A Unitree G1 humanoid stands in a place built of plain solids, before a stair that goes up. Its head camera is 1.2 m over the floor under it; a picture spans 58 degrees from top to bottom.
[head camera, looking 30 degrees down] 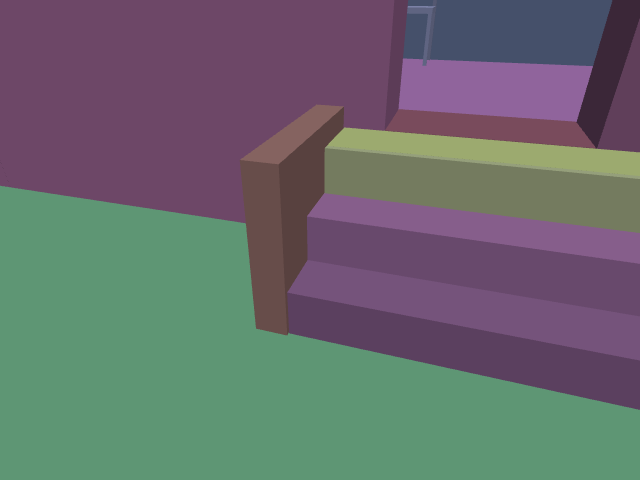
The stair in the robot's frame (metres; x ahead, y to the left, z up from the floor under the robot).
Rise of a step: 0.21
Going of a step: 0.24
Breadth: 1.30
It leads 17 degrees to the right of straight ahead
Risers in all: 3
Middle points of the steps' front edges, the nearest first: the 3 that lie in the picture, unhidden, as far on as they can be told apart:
1.13 -0.49 0.20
1.36 -0.57 0.41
1.59 -0.64 0.62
